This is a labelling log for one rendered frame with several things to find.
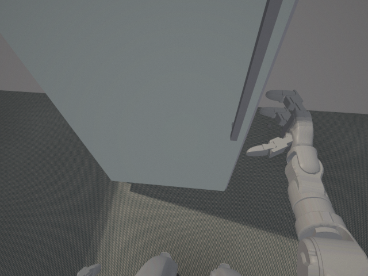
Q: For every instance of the fridge door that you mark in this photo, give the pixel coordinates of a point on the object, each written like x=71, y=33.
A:
x=151, y=87

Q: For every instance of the handle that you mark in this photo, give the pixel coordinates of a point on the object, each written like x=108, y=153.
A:
x=265, y=31

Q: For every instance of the robot shin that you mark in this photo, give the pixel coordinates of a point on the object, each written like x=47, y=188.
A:
x=224, y=265
x=165, y=254

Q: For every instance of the right robot upper arm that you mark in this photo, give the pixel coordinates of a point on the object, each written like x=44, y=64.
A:
x=319, y=256

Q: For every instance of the left robot shin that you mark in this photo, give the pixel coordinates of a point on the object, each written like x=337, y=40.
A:
x=165, y=254

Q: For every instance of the right robot shin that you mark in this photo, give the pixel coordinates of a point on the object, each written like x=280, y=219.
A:
x=224, y=265

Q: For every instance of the left robot hand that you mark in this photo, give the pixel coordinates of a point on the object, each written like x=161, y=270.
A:
x=90, y=271

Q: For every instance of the robot right forearm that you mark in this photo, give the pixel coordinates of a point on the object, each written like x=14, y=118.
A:
x=310, y=203

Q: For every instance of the right robot hand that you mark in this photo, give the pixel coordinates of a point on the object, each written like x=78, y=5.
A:
x=299, y=124

